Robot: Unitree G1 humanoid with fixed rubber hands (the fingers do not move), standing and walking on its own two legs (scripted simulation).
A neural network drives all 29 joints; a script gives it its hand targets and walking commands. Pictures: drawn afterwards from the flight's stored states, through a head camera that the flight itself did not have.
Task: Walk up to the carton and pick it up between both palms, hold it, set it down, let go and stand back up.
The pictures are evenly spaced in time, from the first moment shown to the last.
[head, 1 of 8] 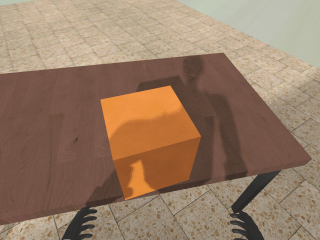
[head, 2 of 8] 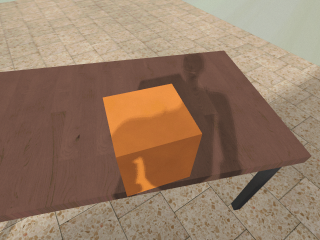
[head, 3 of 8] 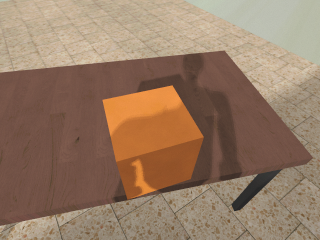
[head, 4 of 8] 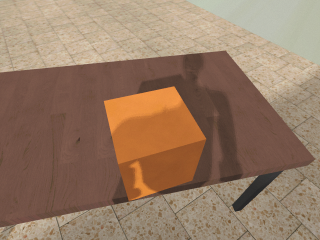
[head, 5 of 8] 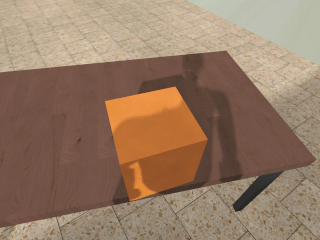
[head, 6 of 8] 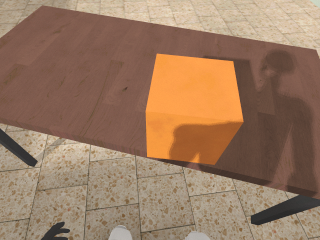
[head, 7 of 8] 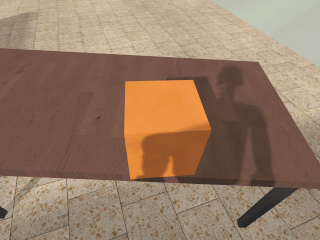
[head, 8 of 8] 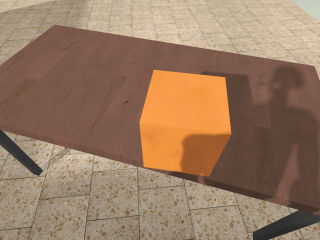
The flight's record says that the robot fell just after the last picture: no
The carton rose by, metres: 0.00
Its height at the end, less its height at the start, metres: +0.00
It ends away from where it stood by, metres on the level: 0.00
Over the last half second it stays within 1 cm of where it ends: yes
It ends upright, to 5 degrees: yes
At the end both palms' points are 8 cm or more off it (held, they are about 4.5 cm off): yes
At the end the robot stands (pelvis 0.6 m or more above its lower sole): yes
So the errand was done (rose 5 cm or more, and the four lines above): no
